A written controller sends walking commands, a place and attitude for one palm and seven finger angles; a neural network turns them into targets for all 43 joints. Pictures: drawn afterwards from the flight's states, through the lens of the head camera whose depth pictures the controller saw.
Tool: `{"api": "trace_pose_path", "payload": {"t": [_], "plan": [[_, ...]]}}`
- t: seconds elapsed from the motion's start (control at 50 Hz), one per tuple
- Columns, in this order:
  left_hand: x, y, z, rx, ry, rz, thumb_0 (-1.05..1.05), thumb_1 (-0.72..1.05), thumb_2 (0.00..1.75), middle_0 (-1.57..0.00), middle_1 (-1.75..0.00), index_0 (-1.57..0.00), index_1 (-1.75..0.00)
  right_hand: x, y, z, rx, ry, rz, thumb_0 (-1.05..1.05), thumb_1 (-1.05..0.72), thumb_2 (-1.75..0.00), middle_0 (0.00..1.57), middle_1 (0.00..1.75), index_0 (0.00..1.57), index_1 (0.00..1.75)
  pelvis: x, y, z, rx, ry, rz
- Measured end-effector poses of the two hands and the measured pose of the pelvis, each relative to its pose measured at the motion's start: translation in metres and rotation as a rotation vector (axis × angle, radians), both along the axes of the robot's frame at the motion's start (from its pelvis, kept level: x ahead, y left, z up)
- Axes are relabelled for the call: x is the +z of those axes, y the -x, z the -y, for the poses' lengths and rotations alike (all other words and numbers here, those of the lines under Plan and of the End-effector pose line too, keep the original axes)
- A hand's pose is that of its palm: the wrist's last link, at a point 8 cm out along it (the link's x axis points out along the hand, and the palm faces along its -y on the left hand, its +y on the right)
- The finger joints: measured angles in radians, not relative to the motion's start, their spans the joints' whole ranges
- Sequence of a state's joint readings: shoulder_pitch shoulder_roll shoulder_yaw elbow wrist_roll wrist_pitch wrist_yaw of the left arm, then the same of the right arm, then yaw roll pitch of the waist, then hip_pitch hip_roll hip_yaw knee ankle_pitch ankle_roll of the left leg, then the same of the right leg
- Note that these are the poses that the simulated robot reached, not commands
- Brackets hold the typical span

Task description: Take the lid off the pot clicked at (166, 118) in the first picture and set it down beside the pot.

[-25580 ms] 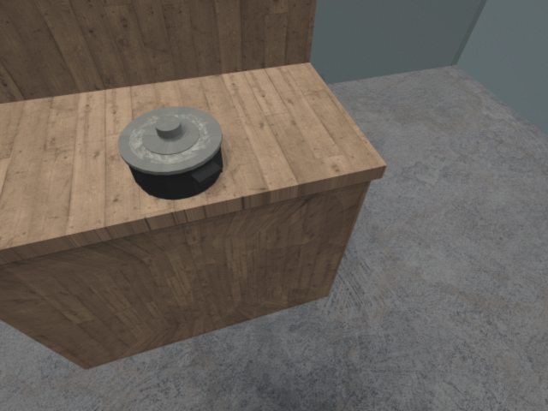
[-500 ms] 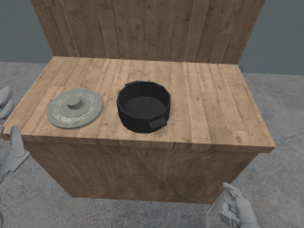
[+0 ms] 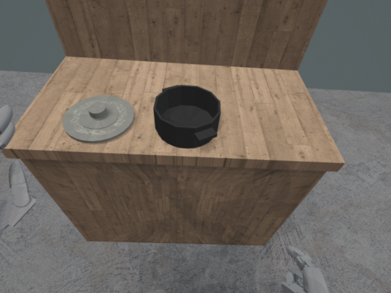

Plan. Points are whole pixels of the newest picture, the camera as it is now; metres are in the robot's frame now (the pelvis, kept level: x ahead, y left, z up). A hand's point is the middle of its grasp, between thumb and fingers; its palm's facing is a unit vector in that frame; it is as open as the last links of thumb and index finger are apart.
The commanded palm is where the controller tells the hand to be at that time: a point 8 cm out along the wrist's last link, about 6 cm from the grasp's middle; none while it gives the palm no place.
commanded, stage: step back with the hand held close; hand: left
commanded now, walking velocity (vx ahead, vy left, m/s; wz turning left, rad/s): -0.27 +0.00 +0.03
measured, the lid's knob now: (97, 110) +0.55 +0.30 +0.03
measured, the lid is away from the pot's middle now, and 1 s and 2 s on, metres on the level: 0.25 0.25 0.25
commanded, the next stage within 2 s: stop stepping back and stand still in 0.68 s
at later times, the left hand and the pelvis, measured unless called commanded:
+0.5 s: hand out of the picture +0.12 +0.25 +0.20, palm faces +0.37 -0.82 -0.45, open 7.4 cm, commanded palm +0.06 +0.30 +0.21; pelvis -0.07 +0.01 +0.00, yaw +1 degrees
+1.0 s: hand out of the picture +0.00 +0.26 +0.20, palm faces +0.27 -0.85 -0.45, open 7.4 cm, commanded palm -0.05 +0.31 +0.21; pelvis -0.19 +0.04 +0.00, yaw -2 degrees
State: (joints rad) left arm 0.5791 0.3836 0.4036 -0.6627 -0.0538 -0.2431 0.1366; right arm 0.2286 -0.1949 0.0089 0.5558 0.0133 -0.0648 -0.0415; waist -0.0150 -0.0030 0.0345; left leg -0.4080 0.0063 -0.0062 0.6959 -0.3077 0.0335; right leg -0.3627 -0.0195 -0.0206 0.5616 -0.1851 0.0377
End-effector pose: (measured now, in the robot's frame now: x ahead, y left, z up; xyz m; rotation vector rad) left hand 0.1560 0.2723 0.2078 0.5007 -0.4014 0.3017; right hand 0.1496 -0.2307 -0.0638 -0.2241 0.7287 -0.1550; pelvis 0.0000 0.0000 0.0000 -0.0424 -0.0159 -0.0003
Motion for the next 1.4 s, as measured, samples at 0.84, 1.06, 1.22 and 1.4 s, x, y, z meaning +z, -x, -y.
{"api": "trace_pose_path", "payload": {"t": [0.84,1.06,1.22,1.4], "plan": [[-0.012,0.107,-0.029,-0.171,0.001,0.072,0.01,0.89,0.9,-0.22,-0.3,-0.22,-0.3,0.012,0.136,-0.014,-0.043,0.087,0.037,0.01,-0.9,-0.9,0.21,0.3,0.2,0.3,-0.01,0.134,-0.033,-0.032,0.073,0.023],[0.017,0.224,-0.034,-0.148,-0.075,0.081,0.02,0.89,0.9,-0.22,-0.3,-0.22,-0.3,0.012,0.22,-0.044,-0.006,0.049,0.012,0.01,-0.9,-0.9,0.21,0.3,0.2,0.3,-0.003,0.207,-0.043,-0.017,0.042,0.035],[-0.001,0.229,-0.092,0.002,0.12,0.217,0.01,0.89,0.9,-0.21,-0.3,-0.21,-0.3,0.009,0.261,-0.067,-0.053,0.059,0.045,0.02,-0.9,-0.9,0.21,0.3,0.2,0.3,-0.01,0.247,-0.071,-0.048,0.017,0.009],[0.004,0.259,-0.058,-0.175,0.061,-0.054,0.02,0.89,0.9,-0.21,-0.3,-0.21,-0.3,0.037,0.312,-0.091,-0.063,-0.014,0.015,0.01,-0.9,-0.9,0.21,0.3,0.2,0.3,0.026,0.269,-0.071,-0.073,0.045,-0.024]]}}
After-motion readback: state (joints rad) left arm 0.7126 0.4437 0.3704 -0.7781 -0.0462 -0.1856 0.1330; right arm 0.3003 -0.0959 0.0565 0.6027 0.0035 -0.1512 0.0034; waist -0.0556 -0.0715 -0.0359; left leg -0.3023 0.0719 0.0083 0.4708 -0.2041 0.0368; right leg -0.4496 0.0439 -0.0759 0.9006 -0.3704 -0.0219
